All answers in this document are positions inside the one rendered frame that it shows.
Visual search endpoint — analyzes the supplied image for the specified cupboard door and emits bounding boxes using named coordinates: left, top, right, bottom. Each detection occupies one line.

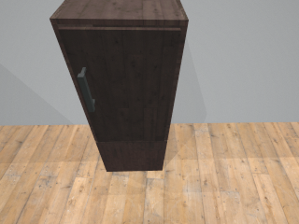
left=58, top=26, right=181, bottom=142

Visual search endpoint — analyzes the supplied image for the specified handle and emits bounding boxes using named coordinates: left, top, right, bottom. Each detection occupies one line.
left=77, top=67, right=95, bottom=112

